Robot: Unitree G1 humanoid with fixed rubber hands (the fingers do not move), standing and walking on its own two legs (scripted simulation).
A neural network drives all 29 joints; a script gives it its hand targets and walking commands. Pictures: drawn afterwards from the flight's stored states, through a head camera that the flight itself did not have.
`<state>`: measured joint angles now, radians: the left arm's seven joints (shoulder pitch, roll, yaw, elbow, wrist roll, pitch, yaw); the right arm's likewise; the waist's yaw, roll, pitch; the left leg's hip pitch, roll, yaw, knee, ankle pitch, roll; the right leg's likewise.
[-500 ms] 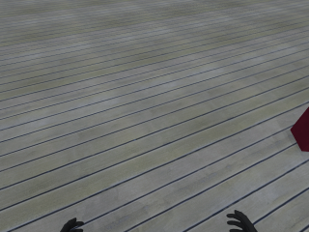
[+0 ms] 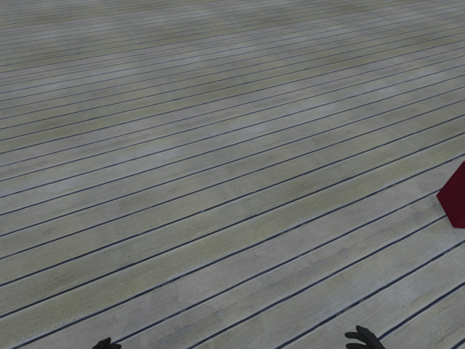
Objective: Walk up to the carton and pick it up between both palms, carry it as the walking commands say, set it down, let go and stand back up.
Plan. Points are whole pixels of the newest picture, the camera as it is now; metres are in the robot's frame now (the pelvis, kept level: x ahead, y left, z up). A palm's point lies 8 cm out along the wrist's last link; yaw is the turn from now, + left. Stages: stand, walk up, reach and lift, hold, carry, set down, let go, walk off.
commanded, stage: stand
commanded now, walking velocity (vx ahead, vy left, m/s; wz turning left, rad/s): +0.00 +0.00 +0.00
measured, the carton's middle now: out of the picture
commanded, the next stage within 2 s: walk up in 0.62 s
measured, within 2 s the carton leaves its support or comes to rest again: neither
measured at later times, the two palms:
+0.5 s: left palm out of the picture +0.10 +0.25 -0.10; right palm out of the picture +0.10 -0.26 -0.10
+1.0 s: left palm out of the picture +0.11 +0.23 -0.08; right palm out of the picture +0.05 -0.33 -0.10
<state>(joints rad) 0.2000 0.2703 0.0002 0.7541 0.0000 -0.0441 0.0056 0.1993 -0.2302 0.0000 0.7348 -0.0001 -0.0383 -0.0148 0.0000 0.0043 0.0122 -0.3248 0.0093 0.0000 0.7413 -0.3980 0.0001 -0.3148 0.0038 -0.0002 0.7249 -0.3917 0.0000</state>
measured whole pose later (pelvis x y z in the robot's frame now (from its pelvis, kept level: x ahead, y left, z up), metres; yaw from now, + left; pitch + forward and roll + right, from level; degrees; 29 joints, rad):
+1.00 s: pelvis -0.02 -0.04 +0.01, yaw -7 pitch -2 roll +3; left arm 0.21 0.33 0.04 0.83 0.00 0.02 -0.10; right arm 0.20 -0.33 -0.01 0.88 0.00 -0.10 -0.02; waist 0.00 -0.02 0.02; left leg -0.21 0.05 0.11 0.55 -0.30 0.00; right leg -0.42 -0.03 0.02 0.89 -0.37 -0.03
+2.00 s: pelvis +0.15 -0.32 -0.01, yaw -36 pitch +1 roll -1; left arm 0.39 0.42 0.10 0.78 0.00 -0.06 -0.05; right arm 0.20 -0.42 -0.02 0.85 0.00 -0.11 0.01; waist 0.01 0.02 0.03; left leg -0.57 0.07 0.08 0.87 -0.45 0.02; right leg -0.36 0.06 -0.01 0.77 -0.43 -0.05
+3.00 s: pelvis +0.33 -0.59 +0.00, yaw -50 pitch -2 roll +2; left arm 0.27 0.43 0.10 0.79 0.00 -0.10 -0.05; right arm 0.25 -0.42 -0.02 0.81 0.00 -0.09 0.04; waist 0.00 -0.01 0.02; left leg -0.29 0.10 0.14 0.75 -0.42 0.02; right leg -0.42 -0.03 0.00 0.75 -0.37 -0.04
